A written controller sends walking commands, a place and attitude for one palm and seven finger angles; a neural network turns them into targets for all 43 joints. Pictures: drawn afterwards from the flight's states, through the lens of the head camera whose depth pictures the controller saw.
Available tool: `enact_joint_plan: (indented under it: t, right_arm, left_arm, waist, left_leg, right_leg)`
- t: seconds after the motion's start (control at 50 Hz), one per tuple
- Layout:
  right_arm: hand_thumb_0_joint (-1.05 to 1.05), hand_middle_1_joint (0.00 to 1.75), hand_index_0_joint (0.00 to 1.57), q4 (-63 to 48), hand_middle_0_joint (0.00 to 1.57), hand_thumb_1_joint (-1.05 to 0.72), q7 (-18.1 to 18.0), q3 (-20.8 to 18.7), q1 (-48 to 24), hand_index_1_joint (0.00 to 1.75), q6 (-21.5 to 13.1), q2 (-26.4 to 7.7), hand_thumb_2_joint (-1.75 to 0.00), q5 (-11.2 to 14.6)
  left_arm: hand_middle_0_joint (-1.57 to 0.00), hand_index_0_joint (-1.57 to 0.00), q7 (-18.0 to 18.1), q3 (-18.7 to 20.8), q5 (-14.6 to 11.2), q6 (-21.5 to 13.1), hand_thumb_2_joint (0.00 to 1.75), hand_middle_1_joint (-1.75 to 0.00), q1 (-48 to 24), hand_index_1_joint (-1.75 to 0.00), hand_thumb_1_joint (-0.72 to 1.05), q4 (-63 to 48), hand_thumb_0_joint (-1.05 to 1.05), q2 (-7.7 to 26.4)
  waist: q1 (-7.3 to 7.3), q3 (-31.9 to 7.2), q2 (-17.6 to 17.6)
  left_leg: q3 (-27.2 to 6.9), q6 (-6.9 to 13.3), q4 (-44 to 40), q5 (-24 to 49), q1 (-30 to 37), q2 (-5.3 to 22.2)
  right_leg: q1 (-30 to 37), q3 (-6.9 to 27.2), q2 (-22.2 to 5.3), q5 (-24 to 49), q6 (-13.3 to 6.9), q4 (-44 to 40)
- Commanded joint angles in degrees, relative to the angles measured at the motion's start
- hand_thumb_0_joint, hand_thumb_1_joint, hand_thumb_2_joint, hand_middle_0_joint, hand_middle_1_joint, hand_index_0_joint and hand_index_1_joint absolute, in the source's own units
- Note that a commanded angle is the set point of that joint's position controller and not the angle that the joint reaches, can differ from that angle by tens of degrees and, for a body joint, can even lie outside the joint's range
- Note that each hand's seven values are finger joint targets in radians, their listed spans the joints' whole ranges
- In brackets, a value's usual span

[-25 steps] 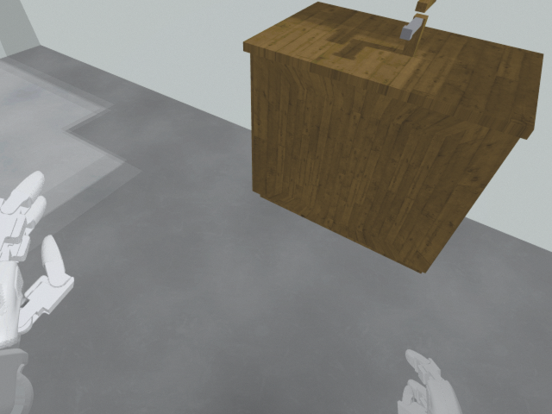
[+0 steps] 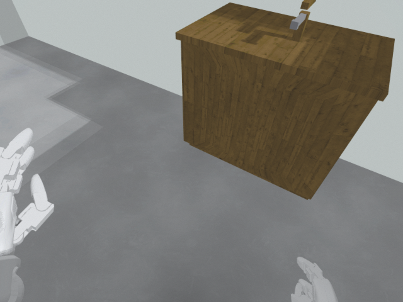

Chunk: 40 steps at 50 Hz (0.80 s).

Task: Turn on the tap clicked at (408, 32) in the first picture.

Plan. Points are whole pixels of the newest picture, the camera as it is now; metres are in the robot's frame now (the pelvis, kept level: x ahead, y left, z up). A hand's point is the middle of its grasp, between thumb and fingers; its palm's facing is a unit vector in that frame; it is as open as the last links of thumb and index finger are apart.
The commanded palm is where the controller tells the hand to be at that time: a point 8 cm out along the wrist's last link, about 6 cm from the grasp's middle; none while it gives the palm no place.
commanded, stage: walk to a spot facing it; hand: left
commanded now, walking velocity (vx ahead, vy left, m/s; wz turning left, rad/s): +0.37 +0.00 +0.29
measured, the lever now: (294, 24) +1.05 -0.29 +0.14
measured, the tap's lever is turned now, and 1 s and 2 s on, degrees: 0 0 0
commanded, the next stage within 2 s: turn to face it in 1.02 s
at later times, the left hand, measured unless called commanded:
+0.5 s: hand (41, 174) +0.27 +0.28 +0.16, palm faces +0.48 -0.79 -0.38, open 7.4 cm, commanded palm +0.20 +0.31 +0.18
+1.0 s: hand (91, 126) +0.37 +0.24 +0.17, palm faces +0.52 -0.71 -0.47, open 7.4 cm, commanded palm +0.31 +0.27 +0.18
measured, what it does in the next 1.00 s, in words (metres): walks ahead: right foot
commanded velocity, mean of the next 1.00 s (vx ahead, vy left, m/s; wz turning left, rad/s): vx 0.34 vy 0.00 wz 0.30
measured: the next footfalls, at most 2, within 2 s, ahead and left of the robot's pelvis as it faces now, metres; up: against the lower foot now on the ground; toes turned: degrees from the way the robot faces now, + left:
right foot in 0.74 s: +0.29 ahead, -0.10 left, +0.00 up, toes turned -4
left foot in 1.24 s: +0.35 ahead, +0.16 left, +0.00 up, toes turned +26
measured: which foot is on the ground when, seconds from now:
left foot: down 0.00-0.76, up 0.78-1.00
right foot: down 0.00-0.38, up 0.40-0.72, down 0.74-1.00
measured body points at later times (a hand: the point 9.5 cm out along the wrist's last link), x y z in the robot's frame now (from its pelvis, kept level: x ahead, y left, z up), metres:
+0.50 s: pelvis +0.07 +0.02 -0.01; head +0.06 +0.03 +0.44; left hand +0.23 +0.32 +0.18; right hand +0.21 -0.20 -0.10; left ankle +0.02 +0.12 -0.74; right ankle +0.03 -0.11 -0.66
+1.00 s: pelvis +0.21 -0.04 +0.00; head +0.23 -0.04 +0.45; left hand +0.34 +0.27 +0.20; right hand +0.43 -0.26 -0.09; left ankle +0.23 +0.12 -0.65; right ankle +0.25 -0.10 -0.74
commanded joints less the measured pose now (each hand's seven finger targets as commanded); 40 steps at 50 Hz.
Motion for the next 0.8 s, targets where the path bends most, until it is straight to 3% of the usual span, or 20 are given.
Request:
enact_joint_plan:
  t: [0.0, 0.08, 0.12, 0.18, 0.26, 0.3, 0.32, 0.34, 0.36, 0.38, 0.4, 0.42, 0.5, 0.62, 0.68, 0.7, 0.72, 0.74, 0.76, 0.78]
  right_arm:
    - [0.0, 0.3, 0.2, -8.4, 0.2, -0.9, -0.31, -3.06, -5.68, 0.3, -3.09, -6.82, -0.9, -0.27]
    - [0.0, 0.3, 0.2, -8.32, 0.2, -0.9, -0.82, -3.51, -6.05, 0.3, -2.71, -7.27, -0.9, -0.52]
    - [0.0, 0.3, 0.2, -8.31, 0.2, -0.9, -1.1, -3.28, -5.91, 0.3, -2.36, -7.09, -0.9, -0.62]
    - [0.0, 0.3, 0.2, -7.42, 0.2, -0.9, -1.27, -3.46, -5.7, 0.3, -2.5, -7.16, -0.9, -0.9]
    - [0.0, 0.3, 0.2, -6.51, 0.2, -0.9, -0.69, -3.52, -4.5, 0.3, -3.1, -6.06, -0.9, -0.49]
    - [0.0, 0.3, 0.2, -6.44, 0.2, -0.9, -0.33, -3.44, -3.98, 0.3, -2.72, -5.94, -0.9, -0.47]
    - [0.0, 0.3, 0.2, -6.95, 0.2, -0.9, -0.58, -3.45, -4.44, 0.3, -2.4, -6.51, -0.9, -0.2]
    - [0.0, 0.3, 0.2, -6.97, 0.2, -0.9, -0.68, -3.47, -3.99, 0.3, -2.34, -7.73, -0.9, -0.26]
    - [0.0, 0.3, 0.2, -6.64, 0.2, -0.9, -0.58, -3.47, -3.57, 0.3, -2.73, -7.41, -0.9, -0.26]
    - [0.0, 0.3, 0.2, -6.09, 0.2, -0.9, -0.34, -3.15, -4.4, 0.3, -3.69, -6.11, -0.9, -1.39]
    - [0.0, 0.3, 0.2, -4.75, 0.2, -0.9, 0.01, -3.04, -3.71, 0.3, -4.15, -5.87, -0.9, -2.17]
    - [0.0, 0.3, 0.2, -4.38, 0.2, -0.9, 0.54, -3.94, -3.46, 0.3, -4.06, -6.8, -0.9, -1.56]
    - [0.0, 0.3, 0.2, -4.43, 0.2, -0.9, 1.26, -4.41, -2.73, 0.3, -4.42, -6.8, -0.9, -0.31]
    - [0.0, 0.3, 0.2, -5.21, 0.2, -0.9, 0.72, -3.99, -4.18, 0.3, -4.05, -5.94, -0.9, -1.08]
    - [0.0, 0.3, 0.2, -5.05, 0.2, -0.9, 0.12, -4.0, -5.34, 0.3, -3.4, -5.91, -0.9, -0.84]
    - [0.0, 0.3, 0.2, -4.93, 0.2, -0.9, 0.2, -4.12, -5.62, 0.3, -3.12, -5.77, -0.9, -0.6]
    - [0.0, 0.3, 0.2, -5.43, 0.2, -0.9, 0.47, -4.51, -5.02, 0.3, -2.7, -4.58, -0.9, -0.25]
    - [0.0, 0.3, 0.2, -6.95, 0.2, -0.9, 0.35, -4.93, -6.71, 0.3, -2.93, -6.03, -0.9, -0.28]
    - [0.0, 0.3, 0.2, -6.39, 0.2, -0.9, 0.34, -4.86, -6.74, 0.3, -3.03, -6.33, -0.9, -0.91]
    - [0.0, 0.3, 0.2, -5.66, 0.2, -0.9, 0.78, -5.58, -6.63, 0.3, -2.78, -7.18, -0.9, -0.58]
  left_arm:
    - [-0.2, -0.2, 0.79, 5.68, -0.35, -3.82, 0.9, -0.3, -3.74, -0.3, 0.9, -11.75, 0.0, 8.83]
    - [-0.2, -0.2, 1.25, 5.58, 0.06, -3.5, 0.9, -0.3, -4.97, -0.3, 0.9, -12.2, 0.0, 9.09]
    - [-0.2, -0.2, 1.6, 5.25, 0.66, -3.02, 0.9, -0.3, -5.58, -0.3, 0.9, -11.78, 0.0, 8.68]
    - [-0.2, -0.2, 1.94, 6.29, 0.77, -3.32, 0.9, -0.3, -8.05, -0.3, 0.9, -12.93, 0.0, 10.03]
    - [-0.2, -0.2, 2.58, 8.42, 0.41, -4.78, 0.9, -0.3, -6.9, -0.3, 0.9, -13.31, 0.0, 11.81]
    - [-0.2, -0.2, 2.4, 7.74, 0.29, -4.44, 0.9, -0.3, -5.22, -0.3, 0.9, -12.13, 0.0, 10.77]
    - [-0.2, -0.2, 1.95, 6.82, 0.04, -4.33, 0.9, -0.3, -5.35, -0.3, 0.9, -13.66, 0.0, 10.15]
    - [-0.2, -0.2, 1.61, 6.67, -0.06, -4.72, 0.9, -0.3, -5.71, -0.3, 0.9, -16.15, 0.0, 9.74]
    - [-0.2, -0.2, 1.79, 6.56, -0.04, -5.51, 0.9, -0.3, -7.04, -0.3, 0.9, -17.67, 0.0, 9.42]
    - [-0.2, -0.2, 1.86, 6.67, 1.06, -6.47, 0.9, -0.3, -9.98, -0.3, 0.9, -18.43, 0.0, 11.08]
    - [-0.2, -0.2, 1.93, 7.37, 1.18, -6.89, 0.9, -0.3, -9.73, -0.3, 0.9, -16.96, 0.0, 11.87]
    - [-0.2, -0.2, 1.58, 6.26, 1.03, -6.66, 0.9, -0.3, -9.01, -0.3, 0.9, -17.08, 0.0, 10.6]
    - [-0.2, -0.2, 0.62, 6.3, 0.04, -5.58, 0.9, -0.3, -1.32, -0.3, 0.9, -16.25, 0.0, 9.09]
    - [-0.2, -0.2, -0.09, 10.2, -0.3, -5.38, 0.9, -0.3, 1.05, -0.3, 0.9, -14.68, 0.0, 11.41]
    - [-0.2, -0.2, -0.13, 10.2, -0.46, -4.51, 0.9, -0.3, -1.67, -0.3, 0.9, -13.8, 0.0, 11.6]
    - [-0.2, -0.2, -0.04, 10.66, 0.02, -4.11, 0.9, -0.3, -2.24, -0.3, 0.9, -13.28, 0.0, 12.58]
    - [-0.2, -0.2, 0.23, 11.55, 0.84, -3.91, 0.9, -0.3, -3.38, -0.3, 0.9, -12.81, 0.0, 14.21]
    - [-0.2, -0.2, 0.5, 13.95, 0.05, -4.27, 0.9, -0.3, -4.27, -0.3, 0.9, -12.51, 0.0, 15.95]
    - [-0.2, -0.2, 0.78, 13.51, 0.21, -5.36, 0.9, -0.3, -7.02, -0.3, 0.9, -13.28, 0.0, 14.88]
    - [-0.2, -0.2, 0.25, 12.21, 0.35, -5.55, 0.9, -0.3, -6.76, -0.3, 0.9, -13.07, 0.0, 14.63]
  waist:
    - [0.21, -6.15, 2.19]
    - [-0.28, -2.79, 2.84]
    - [-0.62, 0.25, 2.7]
    - [-0.97, 0.98, -0.08]
    - [-0.38, -4.33, -7.32]
    - [-0.98, -2.78, -5.2]
    - [-1.59, 0.13, -0.05]
    - [-2.51, 1.77, 12.19]
    - [-3.41, 2.57, 22.37]
    - [-3.56, 3.07, 19.06]
    - [-2.9, 2.01, 10.43]
    - [-2.43, 0.39, 7.0]
    - [-1.08, -2.11, 10.52]
    - [-0.5, -2.0, 11.96]
    - [0.49, -6.45, 7.48]
    - [1.14, -8.58, 1.58]
    - [0.89, -12.67, -12.36]
    - [0.98, -13.66, -17.71]
    - [0.48, -10.4, -10.91]
    - [0.33, -7.43, -9.13]
  left_leg:
    - [-1.77, 0.54, -6.44, 2.28, -3.27, 3.18]
    - [-4.43, 3.28, -6.28, -21.96, -7.9, 3.47]
    - [-6.14, 4.08, -5.17, -26.75, -11.34, 3.57]
    - [-6.7, 4.35, 0.31, -21.93, -13.85, 3.18]
    - [2.02, 2.14, 12.2, -8.52, -16.03, -0.05]
    - [1.92, 1.98, 6.22, -13.03, -8.37, 1.03]
    - [-1.19, 3.26, -0.49, -15.19, -3.35, 2.15]
    - [-12.84, 6.49, -8.0, -17.63, 1.8, 7.15]
    - [-32.22, 11.51, -14.28, -12.81, 7.18, 16.21]
    - [-39.88, 13.37, -14.59, -2.45, 12.07, 19.91]
    - [-39.68, 13.75, -12.22, 10.14, 15.65, 21.12]
    - [-33.47, 14.03, -8.37, 19.03, 19.53, 19.86]
    - [-15.36, 11.46, -7.32, 22.71, 18.92, 13.34]
    - [-6.04, 8.3, -8.06, 22.51, 7.46, 12.54]
    - [-2.64, 6.83, 5.94, 21.99, 1.29, 9.99]
    - [-1.62, 5.76, 16.6, 15.85, -5.24, 8.48]
    - [4.0, 3.33, 35.42, 0.67, -16.93, 2.02]
    - [-0.06, 1.9, 48.88, -17.05, -24.72, -2.44]
    - [-4.22, 1.55, 51.84, -14.94, -24.22, 0.62]
    - [-4.19, 1.14, 52.94, -13.83, -23.02, 2.54]
  right_leg:
    - [6.5, 1.83, -1.86, 4.4, -0.9, -1.69]
    - [0.68, 3.52, -3.57, -19.98, -2.58, -1.66]
    - [-1.99, 4.47, -4.13, -26.14, -3.58, -0.98]
    - [-0.6, 7.28, -7.09, -25.71, -5.72, -0.66]
    - [10.37, 15.52, -15.92, -13.62, -10.06, -0.78]
    - [1.17, 12.45, -15.7, -22.22, -9.29, 1.02]
    - [-6.15, 7.53, -11.12, -24.31, -7.15, 6.38]
    - [-14.26, -1.4, -3.48, -21.39, -3.23, 18.35]
    - [-23.75, -6.2, 1.7, -21.38, -0.48, 33.17]
    - [-30.58, -1.61, -1.34, -22.42, -1.15, 41.13]
    - [-33.1, 0.08, -2.69, -20.54, -1.23, 44.68]
    - [-34.61, 0.25, -3.08, -20.49, -1.06, 44.94]
    - [-30.28, -4.38, -3.21, -12.61, 0.01, 37.03]
    - [-11.05, -9.58, -2.04, -4.19, -0.21, 16.55]
    - [8.86, -12.9, 0.73, 0.63, -0.66, 4.69]
    - [17.87, -7.28, -3.91, 0.19, -2.35, 3.38]
    - [26.86, 12.06, -17.96, 0.48, -7.69, 0.83]
    - [25.38, 30.98, -27.58, 2.54, -12.27, -5.66]
    - [19.39, 28.45, -28.23, -3.74, -12.01, -8.07]
    - [11.94, 26.69, -27.62, -14.88, -11.35, -10.02]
